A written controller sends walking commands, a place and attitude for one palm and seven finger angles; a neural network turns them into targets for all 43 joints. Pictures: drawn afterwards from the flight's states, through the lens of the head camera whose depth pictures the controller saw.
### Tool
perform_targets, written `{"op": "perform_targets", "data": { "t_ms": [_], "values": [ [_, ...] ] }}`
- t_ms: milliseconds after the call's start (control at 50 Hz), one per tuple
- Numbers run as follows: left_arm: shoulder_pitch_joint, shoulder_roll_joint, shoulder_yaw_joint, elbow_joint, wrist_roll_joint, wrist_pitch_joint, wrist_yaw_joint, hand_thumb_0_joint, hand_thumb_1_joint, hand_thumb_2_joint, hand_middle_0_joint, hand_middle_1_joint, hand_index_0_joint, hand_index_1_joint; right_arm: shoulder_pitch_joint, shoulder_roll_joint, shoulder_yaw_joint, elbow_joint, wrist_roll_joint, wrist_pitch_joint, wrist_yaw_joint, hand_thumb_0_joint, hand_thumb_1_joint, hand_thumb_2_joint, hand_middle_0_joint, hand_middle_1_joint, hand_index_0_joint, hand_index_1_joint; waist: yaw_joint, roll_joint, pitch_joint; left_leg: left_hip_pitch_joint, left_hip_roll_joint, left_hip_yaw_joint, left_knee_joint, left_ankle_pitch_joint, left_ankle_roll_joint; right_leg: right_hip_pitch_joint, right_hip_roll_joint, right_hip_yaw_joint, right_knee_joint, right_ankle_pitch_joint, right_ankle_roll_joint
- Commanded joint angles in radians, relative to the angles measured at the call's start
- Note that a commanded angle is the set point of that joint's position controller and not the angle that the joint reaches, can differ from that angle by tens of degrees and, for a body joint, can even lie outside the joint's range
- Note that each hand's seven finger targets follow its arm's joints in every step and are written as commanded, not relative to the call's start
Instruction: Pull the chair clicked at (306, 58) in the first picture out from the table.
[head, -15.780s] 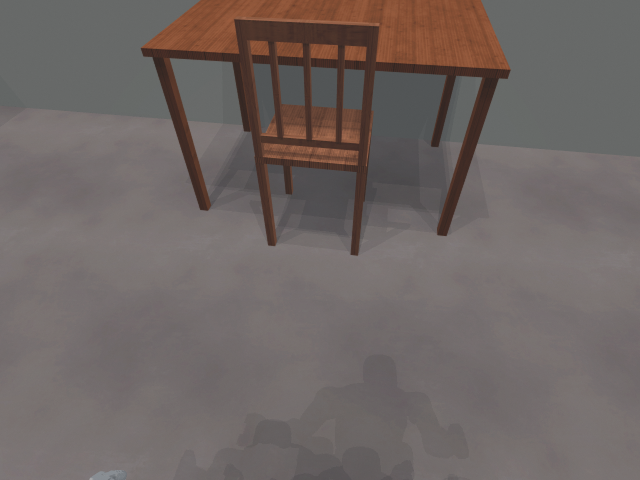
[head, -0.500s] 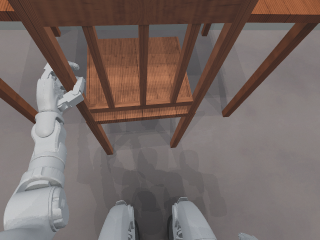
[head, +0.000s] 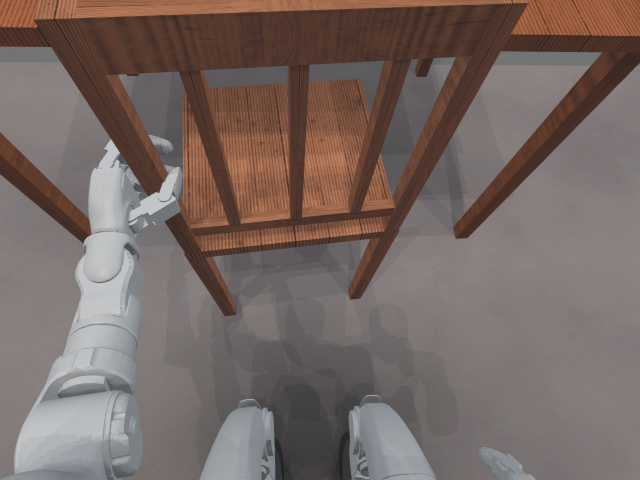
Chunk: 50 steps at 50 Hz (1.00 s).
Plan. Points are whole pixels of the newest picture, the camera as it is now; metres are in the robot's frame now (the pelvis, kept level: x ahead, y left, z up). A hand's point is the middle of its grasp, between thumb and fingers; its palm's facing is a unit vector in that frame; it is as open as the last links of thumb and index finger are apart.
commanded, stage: step backward, pulling the chair out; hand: left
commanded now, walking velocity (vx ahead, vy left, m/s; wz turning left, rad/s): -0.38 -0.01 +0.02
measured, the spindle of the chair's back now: (296, 156) +0.50 +0.02 +0.03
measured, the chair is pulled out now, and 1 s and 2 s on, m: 0.02 0.13 0.21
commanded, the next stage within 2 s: none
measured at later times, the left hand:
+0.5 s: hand (191, 229) +0.40 +0.14 +0.03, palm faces +0.07 -0.99 -0.14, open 5.9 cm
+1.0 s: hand (198, 298) +0.32 +0.13 +0.03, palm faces +0.08 -0.98 -0.16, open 5.9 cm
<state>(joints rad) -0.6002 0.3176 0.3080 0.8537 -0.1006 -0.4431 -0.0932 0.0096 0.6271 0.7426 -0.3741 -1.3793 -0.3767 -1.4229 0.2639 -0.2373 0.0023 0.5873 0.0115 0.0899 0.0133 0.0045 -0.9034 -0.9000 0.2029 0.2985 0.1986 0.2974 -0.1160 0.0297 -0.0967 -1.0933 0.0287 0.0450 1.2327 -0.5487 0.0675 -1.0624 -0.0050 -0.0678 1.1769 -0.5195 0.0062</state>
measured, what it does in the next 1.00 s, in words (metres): rises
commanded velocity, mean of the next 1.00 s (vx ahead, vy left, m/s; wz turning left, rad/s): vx -0.38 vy -0.01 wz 0.05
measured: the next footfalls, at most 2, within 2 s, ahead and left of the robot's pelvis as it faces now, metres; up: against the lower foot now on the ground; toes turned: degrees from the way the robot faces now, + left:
left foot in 1.78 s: -0.08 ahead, +0.13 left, +0.00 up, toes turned +1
right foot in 1.94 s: -0.05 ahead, -0.13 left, +0.00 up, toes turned -1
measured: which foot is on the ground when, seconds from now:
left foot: down 0.00-1.00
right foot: down 0.00-1.00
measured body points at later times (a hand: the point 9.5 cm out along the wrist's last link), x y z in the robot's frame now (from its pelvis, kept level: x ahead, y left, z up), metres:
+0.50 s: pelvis -0.01 +0.00 +0.09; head +0.10 +0.00 +0.52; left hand +0.39 +0.19 +0.04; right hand +0.02 -0.28 -0.04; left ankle +0.02 +0.08 -0.63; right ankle +0.02 -0.12 -0.63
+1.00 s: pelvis -0.06 -0.01 +0.08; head +0.01 -0.02 +0.52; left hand +0.31 +0.18 +0.05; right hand +0.00 -0.29 -0.04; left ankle +0.02 +0.08 -0.63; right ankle +0.02 -0.12 -0.63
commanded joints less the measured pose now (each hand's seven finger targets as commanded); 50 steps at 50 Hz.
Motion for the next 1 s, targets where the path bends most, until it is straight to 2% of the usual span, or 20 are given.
{"op": "perform_targets", "data": {
  "t_ms": [0,20,40,80,100,180,220,260,320,340,400,440,500,560,600,680,780,840,900,980],
  "values": [
    [-0.372,0.229,-0.101,-0.232,0.085,0.131,0.156,0.0,0.9,0.9,-0.5,-1.45,-0.5,-1.45,0.164,-0.145,-0.05,-0.102,0.041,0.012,-0.084,0.0,-0.9,-0.9,0.2,0.3,0.2,0.3,0.004,0.159,-0.616,0.7,0.036,-0.112,-0.409,0.517,-0.044,0.499,-0.032,0.074,-0.348,0.55,-0.037],
    [-0.314,0.224,-0.098,-0.142,0.091,0.17,0.178,0.0,0.9,0.9,-0.5,-1.45,-0.5,-1.45,0.165,-0.15,-0.048,-0.075,0.041,0.016,-0.093,0.0,-0.9,-0.9,0.2,0.3,0.2,0.3,0.011,0.114,-0.533,0.649,0.053,-0.116,-0.425,0.515,-0.03,0.527,-0.037,0.085,-0.374,0.563,-0.026],
    [-0.311,0.211,-0.11,-0.081,0.097,0.191,0.194,0.0,0.9,0.9,-0.5,-1.45,-0.5,-1.45,0.172,-0.158,-0.044,-0.058,0.042,0.02,-0.103,0.0,-0.9,-0.9,0.2,0.3,0.2,0.3,0.004,0.063,-0.453,0.628,0.074,-0.138,-0.464,0.536,-0.028,0.537,-0.04,0.069,-0.385,0.564,-0.018],
    [-0.352,0.203,-0.123,0.008,0.101,0.208,0.213,0.0,0.9,0.9,-0.5,-1.45,-0.5,-1.45,0.172,-0.166,-0.042,-0.026,0.038,0.016,-0.109,0.0,-0.9,-0.9,0.2,0.3,0.2,0.3,0.004,0.021,-0.408,0.634,0.092,-0.129,-0.498,0.598,-0.025,0.616,-0.058,0.088,-0.438,0.642,-0.005],
    [-0.413,0.21,-0.123,-0.002,0.098,0.192,0.216,0.0,0.9,0.9,-0.5,-1.45,-0.5,-1.45,0.172,-0.167,-0.046,-0.015,0.039,0.007,-0.114,0.0,-0.9,-0.9,0.2,0.3,0.2,0.3,0.001,0.037,-0.41,0.674,0.099,-0.126,-0.517,0.64,-0.029,0.621,-0.069,0.089,-0.462,0.668,-0.002],
    [-0.409,0.167,-0.162,0.105,0.103,0.187,0.205,0.0,0.9,0.9,-0.5,-1.45,-0.5,-1.45,0.18,-0.171,-0.049,0.04,0.038,-0.025,-0.122,0.0,-0.9,-0.9,0.2,0.3,0.2,0.3,0.017,0.117,-0.369,0.775,0.14,-0.139,-0.572,0.827,-0.037,0.658,-0.081,0.107,-0.514,0.71,-0.002],
    [-0.41,0.161,-0.169,0.116,0.099,0.185,0.197,0.0,0.9,0.9,-0.5,-1.45,-0.5,-1.45,0.175,-0.172,-0.053,0.057,0.04,-0.041,-0.126,0.0,-0.9,-0.9,0.2,0.3,0.2,0.3,0.024,0.149,-0.358,0.824,0.154,-0.149,-0.595,0.88,-0.039,0.656,-0.073,0.106,-0.534,0.664,-0.003],
    [-0.399,0.134,-0.188,0.121,0.094,0.181,0.188,0.0,0.9,0.9,-0.5,-1.45,-0.5,-1.45,0.169,-0.171,-0.057,0.069,0.038,-0.058,-0.127,0.0,-0.9,-0.9,0.2,0.3,0.2,0.3,0.028,0.159,-0.344,0.856,0.172,-0.161,-0.618,0.916,-0.038,0.648,-0.067,0.106,-0.539,0.608,-0.003],
    [-0.381,0.133,-0.181,0.108,0.091,0.172,0.183,0.0,0.9,0.9,-0.5,-1.45,-0.5,-1.45,0.159,-0.172,-0.064,0.08,0.036,-0.08,-0.13,0.0,-0.9,-0.9,0.2,0.3,0.2,0.3,0.034,0.148,-0.348,0.914,0.194,-0.169,-0.64,0.97,-0.029,0.649,-0.055,0.108,-0.538,0.54,-0.001],
    [-0.374,0.128,-0.186,0.099,0.092,0.169,0.181,0.0,0.9,0.9,-0.5,-1.45,-0.5,-1.45,0.151,-0.17,-0.065,0.081,0.033,-0.085,-0.128,0.0,-0.9,-0.9,0.2,0.3,0.2,0.3,0.037,0.168,-0.346,0.92,0.201,-0.173,-0.646,0.974,-0.029,0.649,-0.057,0.111,-0.531,0.508,-0.004],
    [-0.344,0.135,-0.174,0.082,0.09,0.165,0.182,0.0,0.9,0.9,-0.5,-1.45,-0.5,-1.45,0.134,-0.173,-0.069,0.079,0.032,-0.096,-0.128,0.0,-0.9,-0.9,0.2,0.3,0.2,0.3,0.045,0.133,-0.341,0.905,0.209,-0.172,-0.657,0.927,-0.022,0.69,-0.056,0.115,-0.536,0.5,-0.007],
    [-0.339,0.137,-0.174,0.065,0.086,0.162,0.183,0.0,0.9,0.9,-0.5,-1.45,-0.5,-1.45,0.116,-0.173,-0.069,0.078,0.034,-0.104,-0.128,0.0,-0.9,-0.9,0.2,0.3,0.2,0.3,0.048,0.121,-0.329,0.859,0.207,-0.16,-0.666,0.832,-0.025,0.72,-0.065,0.122,-0.54,0.525,-0.01],
    [-0.334,0.161,-0.167,0.072,0.077,0.165,0.19,0.0,0.9,0.9,-0.5,-1.45,-0.5,-1.45,0.112,-0.177,-0.069,0.083,0.045,-0.115,-0.138,0.0,-0.9,-0.9,0.2,0.3,0.2,0.3,0.047,0.041,-0.324,0.774,0.171,-0.129,-0.652,0.642,-0.041,0.772,-0.101,0.152,-0.578,0.646,-0.018],
    [-0.354,0.169,-0.175,0.075,0.074,0.163,0.203,0.0,0.9,0.9,-0.5,-1.45,-0.5,-1.45,0.113,-0.179,-0.064,0.098,0.051,-0.131,-0.139,0.0,-0.9,-0.9,0.2,0.3,0.2,0.3,0.036,0.032,-0.329,0.758,0.119,-0.102,-0.623,0.494,-0.06,0.759,-0.151,0.19,-0.623,0.652,-0.034],
    [-0.349,0.19,-0.166,0.091,0.074,0.164,0.213,0.0,0.9,0.9,-0.5,-1.45,-0.5,-1.45,0.112,-0.183,-0.063,0.105,0.053,-0.14,-0.141,0.0,-0.9,-0.9,0.2,0.3,0.2,0.3,0.035,0.005,-0.322,0.75,0.097,-0.1,-0.613,0.432,-0.063,0.754,-0.168,0.204,-0.649,0.611,-0.033],
    [-0.365,0.169,-0.196,0.092,0.067,0.158,0.221,0.0,0.9,0.9,-0.5,-1.45,-0.5,-1.45,0.091,-0.185,-0.054,0.111,0.059,-0.161,-0.141,0.0,-0.9,-0.9,0.2,0.3,0.2,0.3,0.034,-0.012,-0.284,0.757,0.07,-0.093,-0.618,0.313,-0.063,0.708,-0.193,0.224,-0.714,0.439,-0.03],
    [-0.358,0.134,-0.224,0.086,0.061,0.141,0.225,0.0,0.9,0.9,-0.5,-1.45,-0.5,-1.45,0.067,-0.189,-0.046,0.11,0.062,-0.19,-0.147,0.0,-0.9,-0.9,0.2,0.3,0.2,0.3,0.045,0.002,-0.251,0.761,0.095,-0.13,-0.694,0.24,-0.044,0.674,-0.143,0.173,-0.702,0.241,-0.017],
    [-0.354,0.111,-0.234,0.071,0.058,0.134,0.222,0.0,0.9,0.9,-0.5,-1.45,-0.5,-1.45,0.048,-0.187,-0.041,0.106,0.058,-0.2,-0.152,0.0,-0.9,-0.9,0.2,0.3,0.2,0.3,0.062,0.09,-0.254,0.739,0.163,-0.19,-0.769,0.291,-0.012,0.692,-0.075,0.121,-0.57,0.242,-0.004],
    [-0.35,0.103,-0.234,0.059,0.06,0.137,0.216,0.0,0.9,0.9,-0.5,-1.45,-0.5,-1.45,0.04,-0.186,-0.042,0.101,0.051,-0.204,-0.153,0.0,-0.9,-0.9,0.2,0.3,0.2,0.3,0.071,0.128,-0.25,0.727,0.192,-0.212,-0.766,0.363,-0.002,0.703,-0.064,0.12,-0.503,0.254,-0.013],
    [-0.339,0.097,-0.237,0.049,0.061,0.141,0.212,0.0,0.9,0.9,-0.5,-1.45,-0.5,-1.45,0.035,-0.171,-0.042,0.101,0.048,-0.209,-0.151,0.0,-0.9,-0.9,0.2,0.3,0.2,0.3,0.076,0.06,-0.23,0.665,0.18,-0.181,-0.725,0.313,-0.011,0.747,-0.085,0.155,-0.521,0.272,-0.024]
  ]
}}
